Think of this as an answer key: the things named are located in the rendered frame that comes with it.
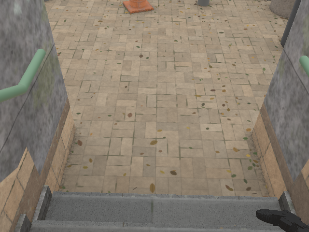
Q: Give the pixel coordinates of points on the right robot hand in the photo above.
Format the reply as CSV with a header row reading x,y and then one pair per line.
x,y
286,220

